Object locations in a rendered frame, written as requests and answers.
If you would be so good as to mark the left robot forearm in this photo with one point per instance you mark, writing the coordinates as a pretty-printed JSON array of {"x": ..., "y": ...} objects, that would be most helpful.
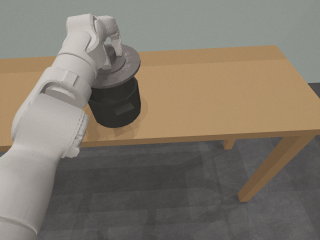
[{"x": 75, "y": 68}]

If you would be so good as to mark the robot left upper arm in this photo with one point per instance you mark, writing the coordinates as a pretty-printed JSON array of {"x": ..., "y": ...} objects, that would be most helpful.
[{"x": 50, "y": 130}]

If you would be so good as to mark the robot left hand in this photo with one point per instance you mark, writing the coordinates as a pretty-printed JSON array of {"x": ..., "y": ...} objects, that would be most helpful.
[{"x": 113, "y": 33}]

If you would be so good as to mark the knob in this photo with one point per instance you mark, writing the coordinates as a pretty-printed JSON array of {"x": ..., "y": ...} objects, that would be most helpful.
[{"x": 111, "y": 53}]

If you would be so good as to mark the pot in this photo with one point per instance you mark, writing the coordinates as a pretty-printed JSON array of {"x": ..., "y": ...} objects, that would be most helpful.
[{"x": 117, "y": 106}]

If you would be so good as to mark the table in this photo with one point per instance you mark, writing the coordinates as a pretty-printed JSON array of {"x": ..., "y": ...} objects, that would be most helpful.
[{"x": 192, "y": 95}]

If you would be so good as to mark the lid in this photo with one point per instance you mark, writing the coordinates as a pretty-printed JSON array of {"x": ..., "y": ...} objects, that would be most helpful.
[{"x": 122, "y": 69}]

